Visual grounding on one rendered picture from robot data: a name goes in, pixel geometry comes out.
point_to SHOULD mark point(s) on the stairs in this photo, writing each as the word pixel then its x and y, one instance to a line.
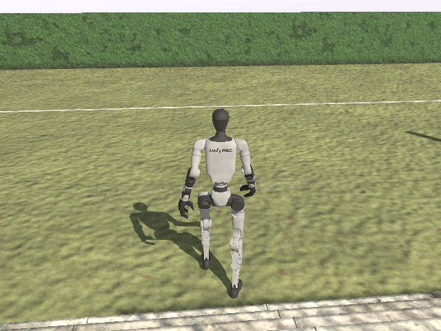
pixel 401 312

